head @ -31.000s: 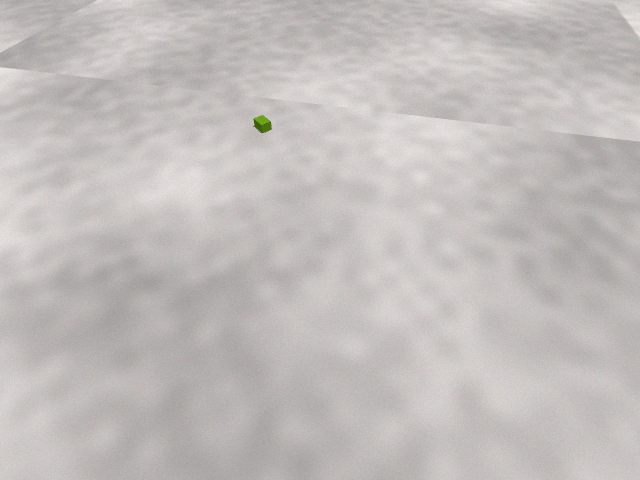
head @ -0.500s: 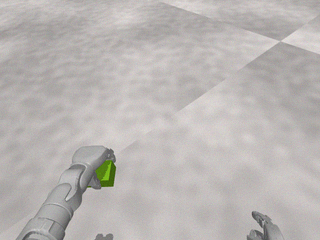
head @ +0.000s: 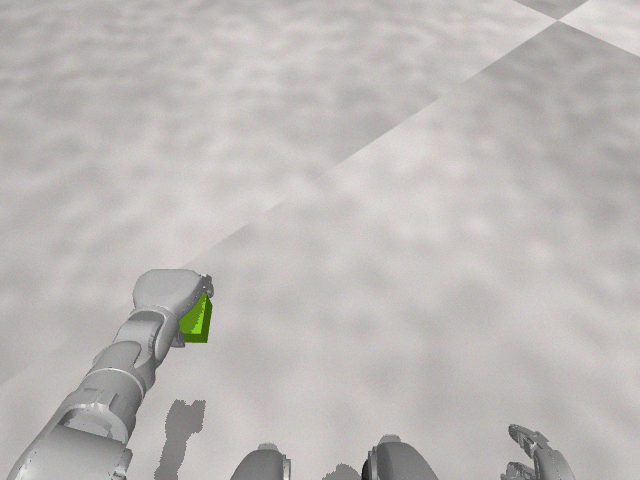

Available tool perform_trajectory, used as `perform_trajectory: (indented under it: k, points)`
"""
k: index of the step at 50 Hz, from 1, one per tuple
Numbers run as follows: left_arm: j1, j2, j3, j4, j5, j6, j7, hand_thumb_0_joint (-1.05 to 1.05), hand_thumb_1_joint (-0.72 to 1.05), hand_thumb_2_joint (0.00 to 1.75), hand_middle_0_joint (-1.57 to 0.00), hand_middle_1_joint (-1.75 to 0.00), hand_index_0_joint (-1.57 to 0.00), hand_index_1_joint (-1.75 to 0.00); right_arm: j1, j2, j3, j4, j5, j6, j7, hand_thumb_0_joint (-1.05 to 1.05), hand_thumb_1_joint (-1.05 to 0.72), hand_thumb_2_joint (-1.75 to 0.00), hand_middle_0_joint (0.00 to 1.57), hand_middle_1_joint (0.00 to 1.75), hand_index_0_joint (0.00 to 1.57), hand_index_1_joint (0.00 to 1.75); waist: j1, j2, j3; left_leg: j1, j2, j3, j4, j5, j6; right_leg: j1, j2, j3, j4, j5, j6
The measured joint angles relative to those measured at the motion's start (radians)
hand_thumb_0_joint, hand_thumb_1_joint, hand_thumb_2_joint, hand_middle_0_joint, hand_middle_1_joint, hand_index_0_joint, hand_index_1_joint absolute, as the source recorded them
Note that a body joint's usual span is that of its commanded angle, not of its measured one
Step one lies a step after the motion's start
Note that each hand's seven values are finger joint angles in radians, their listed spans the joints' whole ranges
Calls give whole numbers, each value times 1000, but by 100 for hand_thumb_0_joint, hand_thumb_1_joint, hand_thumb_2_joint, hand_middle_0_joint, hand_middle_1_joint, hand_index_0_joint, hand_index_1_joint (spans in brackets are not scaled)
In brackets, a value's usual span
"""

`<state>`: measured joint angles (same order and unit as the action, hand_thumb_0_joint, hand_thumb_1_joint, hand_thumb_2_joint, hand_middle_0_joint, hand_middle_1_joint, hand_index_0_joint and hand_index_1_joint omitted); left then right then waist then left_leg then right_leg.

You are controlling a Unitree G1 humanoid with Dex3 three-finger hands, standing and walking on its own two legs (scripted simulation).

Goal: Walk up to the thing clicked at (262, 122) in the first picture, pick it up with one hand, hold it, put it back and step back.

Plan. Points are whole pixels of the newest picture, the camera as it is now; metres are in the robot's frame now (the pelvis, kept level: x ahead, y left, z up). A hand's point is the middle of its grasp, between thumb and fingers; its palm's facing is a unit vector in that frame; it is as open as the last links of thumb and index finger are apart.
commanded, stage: crouch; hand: left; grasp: from above
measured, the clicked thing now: (178, 318) +0.35 +0.24 -0.13
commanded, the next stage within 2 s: lower in 1.62 s
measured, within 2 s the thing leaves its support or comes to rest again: neither
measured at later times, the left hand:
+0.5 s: hand (209, 323) +0.42 +0.25 -0.33, palm faces -0.45 +0.04 -0.89, open 9.1 cm
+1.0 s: hand (220, 328) +0.46 +0.27 -0.47, palm faces -0.45 +0.01 -0.89, open 9.0 cm
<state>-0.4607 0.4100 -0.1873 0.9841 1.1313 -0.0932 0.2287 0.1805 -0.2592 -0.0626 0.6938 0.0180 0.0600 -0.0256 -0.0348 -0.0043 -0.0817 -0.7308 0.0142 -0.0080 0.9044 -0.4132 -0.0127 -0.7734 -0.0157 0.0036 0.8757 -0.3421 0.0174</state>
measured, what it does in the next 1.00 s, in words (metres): lowers itself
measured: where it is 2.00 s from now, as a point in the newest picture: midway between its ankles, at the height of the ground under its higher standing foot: outside the picture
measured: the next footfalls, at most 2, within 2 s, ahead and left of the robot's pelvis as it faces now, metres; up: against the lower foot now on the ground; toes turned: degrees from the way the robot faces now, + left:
none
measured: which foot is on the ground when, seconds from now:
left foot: down 0.00-1.00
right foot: down 0.00-1.00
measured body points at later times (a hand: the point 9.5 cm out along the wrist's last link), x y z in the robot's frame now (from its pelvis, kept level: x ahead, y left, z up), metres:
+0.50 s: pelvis -0.05 +0.02 -0.21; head +0.15 +0.04 +0.20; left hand +0.44 +0.25 -0.27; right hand -0.03 -0.25 -0.33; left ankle +0.01 +0.13 -0.69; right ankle +0.04 -0.13 -0.69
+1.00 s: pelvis -0.06 +0.02 -0.32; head +0.20 +0.06 +0.05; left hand +0.48 +0.26 -0.42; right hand -0.03 -0.27 -0.42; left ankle +0.01 +0.13 -0.69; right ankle +0.04 -0.13 -0.69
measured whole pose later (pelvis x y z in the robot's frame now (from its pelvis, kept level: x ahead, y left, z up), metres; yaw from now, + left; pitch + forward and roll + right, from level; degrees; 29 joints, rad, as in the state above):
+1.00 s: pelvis -0.06 +0.02 -0.32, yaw -3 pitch +39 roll -7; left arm -1.07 0.75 0.05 1.38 1.27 -0.18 0.27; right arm 0.18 -0.28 0.02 0.68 -0.11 -0.02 0.12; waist -0.27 0.02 -0.09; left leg -2.14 -0.03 -0.09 2.18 -0.72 0.01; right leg -2.14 -0.04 -0.03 2.06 -0.61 0.05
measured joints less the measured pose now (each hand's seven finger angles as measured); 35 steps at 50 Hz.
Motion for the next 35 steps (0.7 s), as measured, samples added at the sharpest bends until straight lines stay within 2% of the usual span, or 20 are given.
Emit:
perform_trajectory:
  k: [5,10,22,27,35]
  points:
    - [-135,23,29,131,44,-5,71,2,22,28,-77,-37,-78,-32,20,-16,-11,4,-16,-9,10,1,-90,-90,21,30,20,30,-38,1,-48,-281,1,-9,250,-82,5,-274,2,-3,232,-71,6]
    - [-242,56,68,216,46,7,93,2,22,29,-75,-38,-77,-33,50,-15,-14,13,-31,-24,11,1,-90,-90,21,30,20,30,-80,18,-82,-534,-2,-14,462,-144,12,-522,1,-2,428,-123,12]
    - [-389,132,148,289,41,4,54,2,23,29,-73,-40,-76,-34,84,29,10,28,-52,-47,31,1,-90,-89,21,30,20,30,-143,61,-103,-958,-16,-20,827,-229,32,-934,-6,2,769,-194,24]
    - [-439,179,179,319,68,-38,37,2,24,26,-73,-41,-76,-34,71,35,39,17,-62,-63,52,1,-90,-89,21,30,20,30,-166,58,-101,-1096,-22,-31,942,-247,33,-1066,-9,-4,877,-211,27]
    - [-511,256,211,340,123,-83,52,2,25,22,-74,-39,-77,-32,32,16,63,7,-91,-85,90,0,-89,-89,21,30,20,30,-194,37,-76,-1271,-37,-60,1105,-274,23,-1228,-20,-27,1028,-239,25]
